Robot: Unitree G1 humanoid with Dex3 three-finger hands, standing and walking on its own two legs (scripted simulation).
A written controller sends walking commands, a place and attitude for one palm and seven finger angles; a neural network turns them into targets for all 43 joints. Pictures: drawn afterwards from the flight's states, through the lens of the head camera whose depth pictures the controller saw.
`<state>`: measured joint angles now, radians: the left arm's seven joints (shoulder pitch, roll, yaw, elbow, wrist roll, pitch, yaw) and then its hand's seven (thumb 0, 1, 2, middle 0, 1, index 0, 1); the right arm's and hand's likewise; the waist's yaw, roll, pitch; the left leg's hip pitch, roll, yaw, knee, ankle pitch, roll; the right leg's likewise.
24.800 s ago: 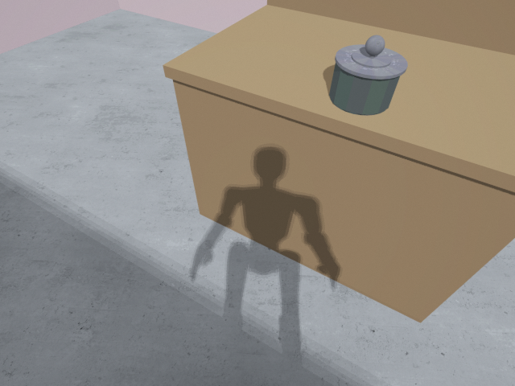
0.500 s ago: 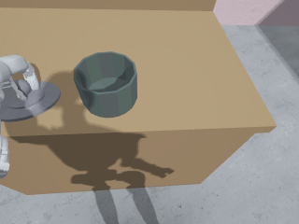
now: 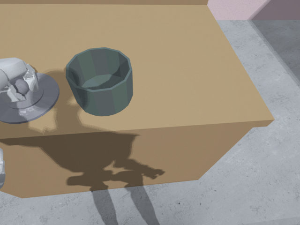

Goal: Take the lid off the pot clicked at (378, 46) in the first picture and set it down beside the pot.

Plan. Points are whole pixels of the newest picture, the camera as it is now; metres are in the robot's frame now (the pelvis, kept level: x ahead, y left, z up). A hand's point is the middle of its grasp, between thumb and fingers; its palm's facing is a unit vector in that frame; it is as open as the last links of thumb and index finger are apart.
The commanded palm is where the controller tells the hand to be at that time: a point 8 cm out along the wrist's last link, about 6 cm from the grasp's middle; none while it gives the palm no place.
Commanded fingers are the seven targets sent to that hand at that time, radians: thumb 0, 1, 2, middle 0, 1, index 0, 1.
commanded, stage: open the fingers wide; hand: left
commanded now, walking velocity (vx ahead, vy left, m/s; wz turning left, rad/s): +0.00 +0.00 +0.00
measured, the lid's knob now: (18, 87) +0.47 +0.33 +0.09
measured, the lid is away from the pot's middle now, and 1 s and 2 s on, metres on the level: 0.22 0.23 0.23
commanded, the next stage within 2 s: raise the empty hand in 0.98 s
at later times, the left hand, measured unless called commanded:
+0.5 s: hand (5, 94) +0.44 +0.34 +0.10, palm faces -0.42 -0.11 -0.90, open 7.6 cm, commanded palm +0.46 +0.34 +0.16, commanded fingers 0.00 0.14 0.70 -0.47 -0.88 -0.47 -0.88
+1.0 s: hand (6, 93) +0.44 +0.34 +0.10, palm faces -0.42 -0.11 -0.90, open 11.0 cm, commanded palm +0.46 +0.34 +0.16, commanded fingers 0.00 -0.05 0.73 -0.39 -0.79 -0.39 -0.79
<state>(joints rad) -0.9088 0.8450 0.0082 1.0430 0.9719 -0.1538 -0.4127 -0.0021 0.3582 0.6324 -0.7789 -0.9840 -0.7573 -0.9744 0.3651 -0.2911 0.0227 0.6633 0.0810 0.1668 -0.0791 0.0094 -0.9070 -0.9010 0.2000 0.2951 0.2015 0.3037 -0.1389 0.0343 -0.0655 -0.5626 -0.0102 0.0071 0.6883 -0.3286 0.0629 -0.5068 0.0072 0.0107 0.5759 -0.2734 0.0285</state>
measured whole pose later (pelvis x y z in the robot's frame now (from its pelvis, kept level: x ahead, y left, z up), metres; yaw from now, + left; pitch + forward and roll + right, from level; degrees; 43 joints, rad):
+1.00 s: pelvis +0.00 +0.00 +0.00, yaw +0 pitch +13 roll -3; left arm -0.93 0.86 0.00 1.06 0.97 -0.14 -0.40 0.00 -0.03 0.71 -0.39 -0.81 -0.40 -0.81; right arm 0.31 -0.28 0.03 0.64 0.10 0.23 -0.09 0.01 -0.91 -0.90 0.20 0.30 0.20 0.30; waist -0.12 0.03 -0.07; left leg -0.59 -0.01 0.00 0.71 -0.34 0.06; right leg -0.53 0.01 0.00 0.59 -0.28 0.03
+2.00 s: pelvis +0.01 +0.00 +0.01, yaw +1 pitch +10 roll -2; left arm -1.05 0.89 -0.04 0.95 0.95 -0.02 -0.49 0.00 -0.05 0.73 -0.40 -0.79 -0.40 -0.79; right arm 0.29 -0.29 0.03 0.63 0.10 0.23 -0.05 0.01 -0.91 -0.90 0.20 0.29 0.20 0.30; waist -0.11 0.04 -0.05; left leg -0.46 -0.03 -0.01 0.58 -0.29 0.06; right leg -0.40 -0.01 0.00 0.47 -0.24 0.03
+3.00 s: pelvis +0.01 -0.02 +0.02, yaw +2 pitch +5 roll -1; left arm -0.77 0.84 0.05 0.58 0.73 0.06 -0.50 0.00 -0.06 0.73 -0.40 -0.79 -0.41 -0.79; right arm 0.20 -0.30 0.03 0.57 0.10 0.21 -0.04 0.01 -0.91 -0.90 0.20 0.29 0.20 0.30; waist -0.04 0.06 -0.02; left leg -0.33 -0.03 -0.03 0.50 -0.25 0.05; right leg -0.28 -0.01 -0.02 0.42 -0.23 0.02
